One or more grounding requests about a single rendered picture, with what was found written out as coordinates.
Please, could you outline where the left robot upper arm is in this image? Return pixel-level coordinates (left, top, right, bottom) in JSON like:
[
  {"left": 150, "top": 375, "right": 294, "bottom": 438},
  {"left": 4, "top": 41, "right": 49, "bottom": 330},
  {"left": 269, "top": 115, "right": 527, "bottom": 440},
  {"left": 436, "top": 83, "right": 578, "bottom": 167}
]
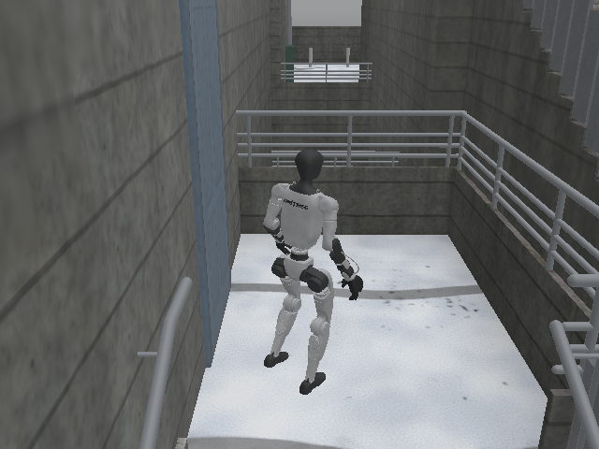
[{"left": 263, "top": 183, "right": 291, "bottom": 230}]

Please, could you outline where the left robot forearm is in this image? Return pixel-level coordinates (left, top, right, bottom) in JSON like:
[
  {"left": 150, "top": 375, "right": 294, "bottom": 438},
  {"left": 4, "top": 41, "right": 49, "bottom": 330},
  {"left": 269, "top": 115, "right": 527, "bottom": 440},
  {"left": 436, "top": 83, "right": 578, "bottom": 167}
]
[{"left": 263, "top": 221, "right": 284, "bottom": 243}]

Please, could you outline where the right robot upper arm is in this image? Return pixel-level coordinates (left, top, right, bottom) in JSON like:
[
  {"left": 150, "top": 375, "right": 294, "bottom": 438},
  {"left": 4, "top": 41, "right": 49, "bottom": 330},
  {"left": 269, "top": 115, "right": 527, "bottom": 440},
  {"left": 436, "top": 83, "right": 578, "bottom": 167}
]
[{"left": 318, "top": 195, "right": 339, "bottom": 252}]

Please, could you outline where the right robot hand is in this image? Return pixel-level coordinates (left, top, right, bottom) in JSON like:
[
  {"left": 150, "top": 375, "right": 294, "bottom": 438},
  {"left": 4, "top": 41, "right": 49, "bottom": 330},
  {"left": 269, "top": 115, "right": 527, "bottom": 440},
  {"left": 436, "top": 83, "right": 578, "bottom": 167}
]
[{"left": 342, "top": 275, "right": 363, "bottom": 300}]

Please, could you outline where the left robot hand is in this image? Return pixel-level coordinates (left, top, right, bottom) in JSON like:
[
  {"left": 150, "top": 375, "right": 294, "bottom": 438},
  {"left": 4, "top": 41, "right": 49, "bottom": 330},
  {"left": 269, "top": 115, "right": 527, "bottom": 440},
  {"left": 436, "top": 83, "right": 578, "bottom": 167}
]
[{"left": 275, "top": 241, "right": 292, "bottom": 255}]

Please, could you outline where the right robot forearm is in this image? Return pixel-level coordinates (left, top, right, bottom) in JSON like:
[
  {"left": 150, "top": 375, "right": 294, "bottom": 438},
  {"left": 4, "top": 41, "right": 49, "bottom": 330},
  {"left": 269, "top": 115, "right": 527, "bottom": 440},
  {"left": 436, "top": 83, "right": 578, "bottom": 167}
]
[{"left": 329, "top": 239, "right": 356, "bottom": 282}]

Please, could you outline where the robot right thigh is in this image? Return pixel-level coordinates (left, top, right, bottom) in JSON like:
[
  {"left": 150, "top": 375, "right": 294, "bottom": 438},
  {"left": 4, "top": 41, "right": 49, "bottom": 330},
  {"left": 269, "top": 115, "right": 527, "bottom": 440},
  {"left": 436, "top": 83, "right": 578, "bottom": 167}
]
[{"left": 305, "top": 267, "right": 334, "bottom": 337}]

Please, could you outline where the right robot foot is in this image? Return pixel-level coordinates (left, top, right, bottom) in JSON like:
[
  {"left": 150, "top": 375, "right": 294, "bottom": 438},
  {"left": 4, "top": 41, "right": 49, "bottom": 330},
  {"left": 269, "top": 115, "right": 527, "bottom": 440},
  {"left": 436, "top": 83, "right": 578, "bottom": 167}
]
[{"left": 299, "top": 372, "right": 326, "bottom": 395}]

